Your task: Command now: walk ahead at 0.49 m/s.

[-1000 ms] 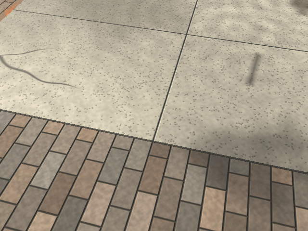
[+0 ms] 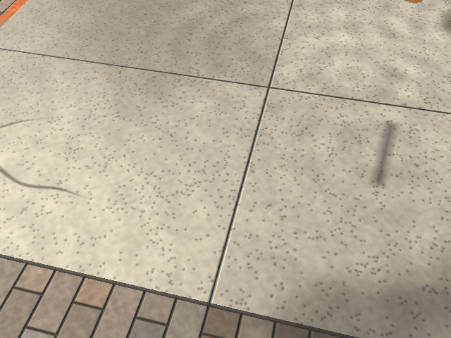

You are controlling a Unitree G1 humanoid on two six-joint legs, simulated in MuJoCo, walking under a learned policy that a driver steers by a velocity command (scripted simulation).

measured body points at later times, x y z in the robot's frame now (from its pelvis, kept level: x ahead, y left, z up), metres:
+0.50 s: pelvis +0.28 -0.07 +0.00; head +0.31 -0.09 +0.45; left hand +0.46 +0.17 -0.09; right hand +0.25 -0.34 -0.15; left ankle +0.12 +0.07 -0.67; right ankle +0.37 -0.17 -0.73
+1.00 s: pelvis +0.55 -0.05 +0.00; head +0.58 -0.04 +0.45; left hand +0.48 +0.21 -0.14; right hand +0.77 -0.27 -0.09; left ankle +0.68 +0.06 -0.73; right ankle +0.37 -0.17 -0.73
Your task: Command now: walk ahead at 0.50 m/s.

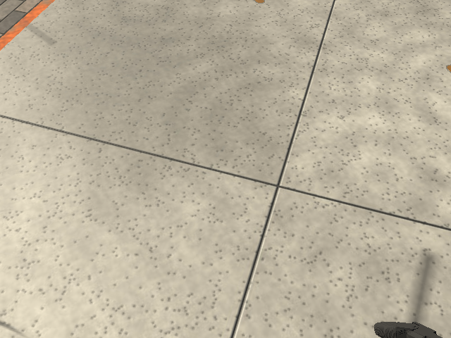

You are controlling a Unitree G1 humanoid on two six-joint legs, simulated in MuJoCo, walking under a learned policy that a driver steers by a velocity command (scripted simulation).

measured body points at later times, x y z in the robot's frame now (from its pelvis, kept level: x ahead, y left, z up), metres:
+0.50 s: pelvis +0.20 +0.01 +0.01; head +0.22 +0.00 +0.46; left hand +0.34 +0.26 -0.11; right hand +0.26 -0.25 -0.14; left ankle +0.14 +0.11 -0.72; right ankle +0.29 -0.11 -0.72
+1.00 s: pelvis +0.22 -0.01 +0.01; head +0.23 -0.01 +0.45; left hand +0.32 +0.24 -0.13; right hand +0.21 -0.26 -0.15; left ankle +0.14 +0.11 -0.72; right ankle +0.29 -0.11 -0.72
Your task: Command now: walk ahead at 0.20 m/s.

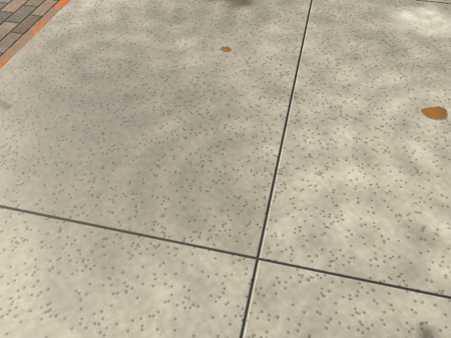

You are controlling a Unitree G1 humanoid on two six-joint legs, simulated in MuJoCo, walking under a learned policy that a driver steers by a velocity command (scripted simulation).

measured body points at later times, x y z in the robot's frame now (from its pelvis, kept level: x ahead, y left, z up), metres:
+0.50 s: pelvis +0.15 -0.02 +0.02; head +0.16 -0.03 +0.47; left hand +0.10 +0.21 -0.13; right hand +0.31 -0.28 -0.10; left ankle +0.31 +0.15 -0.67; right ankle +0.07 -0.11 -0.73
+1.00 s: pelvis +0.41 +0.06 +0.02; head +0.42 +0.06 +0.47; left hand +0.57 +0.30 -0.11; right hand +0.38 -0.20 -0.13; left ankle +0.40 +0.14 -0.73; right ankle +0.50 -0.14 -0.64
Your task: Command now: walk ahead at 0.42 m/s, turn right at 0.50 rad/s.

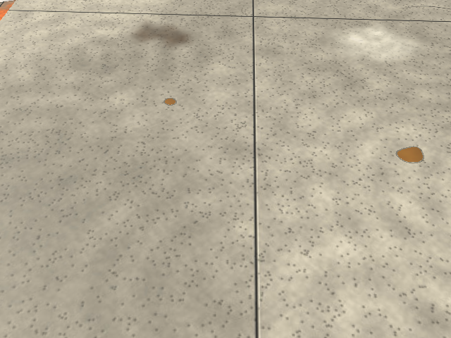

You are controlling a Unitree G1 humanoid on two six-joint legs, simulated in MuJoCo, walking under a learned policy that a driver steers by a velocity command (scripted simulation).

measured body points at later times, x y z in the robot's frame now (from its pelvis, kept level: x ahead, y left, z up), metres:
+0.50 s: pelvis +0.17 -0.04 -0.01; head +0.22 -0.08 +0.44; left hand +0.38 +0.20 -0.11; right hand +0.26 -0.36 -0.13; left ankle +0.26 +0.13 -0.67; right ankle +0.23 -0.12 -0.75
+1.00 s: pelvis +0.23 +0.00 +0.00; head +0.27 +0.00 +0.45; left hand +0.52 +0.15 -0.11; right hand +0.18 -0.31 -0.10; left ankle +0.30 +0.10 -0.75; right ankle +0.15 -0.13 -0.68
